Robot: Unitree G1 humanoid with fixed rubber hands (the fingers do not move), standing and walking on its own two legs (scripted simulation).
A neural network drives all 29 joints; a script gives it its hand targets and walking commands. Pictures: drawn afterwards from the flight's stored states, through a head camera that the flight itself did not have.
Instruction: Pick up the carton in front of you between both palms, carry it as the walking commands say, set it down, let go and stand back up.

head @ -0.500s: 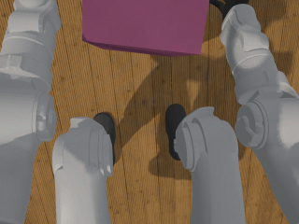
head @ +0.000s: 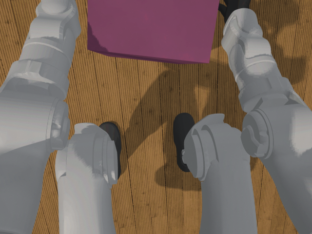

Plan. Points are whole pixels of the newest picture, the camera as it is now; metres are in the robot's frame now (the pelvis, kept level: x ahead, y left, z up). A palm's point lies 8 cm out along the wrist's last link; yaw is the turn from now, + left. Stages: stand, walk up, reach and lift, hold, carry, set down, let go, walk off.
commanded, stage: reach and lift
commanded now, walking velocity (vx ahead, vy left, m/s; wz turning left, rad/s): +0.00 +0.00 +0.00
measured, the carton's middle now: (150, 12) +0.53 -0.01 -0.25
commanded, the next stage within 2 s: none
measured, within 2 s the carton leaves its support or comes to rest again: leaves its support in 0.34 s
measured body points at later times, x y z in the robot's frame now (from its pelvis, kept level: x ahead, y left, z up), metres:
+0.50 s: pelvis +0.00 +0.00 +0.00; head +0.34 +0.02 +0.29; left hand +0.56 +0.14 -0.14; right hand +0.53 -0.16 -0.13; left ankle +0.11 +0.13 -0.34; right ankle +0.12 -0.13 -0.34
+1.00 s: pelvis +0.00 +0.00 +0.11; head +0.26 +0.01 +0.48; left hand +0.51 +0.14 +0.04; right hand +0.49 -0.17 +0.04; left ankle +0.11 +0.13 -0.34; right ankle +0.12 -0.13 -0.34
